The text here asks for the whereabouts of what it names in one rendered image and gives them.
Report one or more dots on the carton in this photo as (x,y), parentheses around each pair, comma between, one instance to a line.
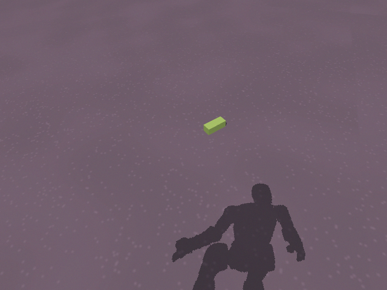
(214,125)

